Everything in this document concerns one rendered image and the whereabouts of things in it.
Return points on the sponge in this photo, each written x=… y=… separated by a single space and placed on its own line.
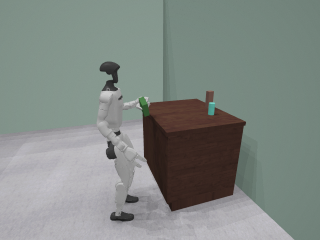
x=144 y=106

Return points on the right robot hand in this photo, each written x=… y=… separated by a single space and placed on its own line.
x=130 y=154

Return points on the table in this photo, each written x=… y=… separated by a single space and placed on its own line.
x=193 y=156

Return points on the humanoid robot head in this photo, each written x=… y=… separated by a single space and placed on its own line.
x=111 y=69

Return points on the left robot shin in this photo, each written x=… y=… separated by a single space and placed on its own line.
x=130 y=180

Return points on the robot right upper arm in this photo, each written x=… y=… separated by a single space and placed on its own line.
x=105 y=100

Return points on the robot right forearm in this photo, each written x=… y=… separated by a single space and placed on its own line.
x=111 y=136

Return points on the robot left forearm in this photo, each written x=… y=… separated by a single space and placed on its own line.
x=129 y=105

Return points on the left robot hand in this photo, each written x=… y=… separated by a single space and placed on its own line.
x=138 y=103

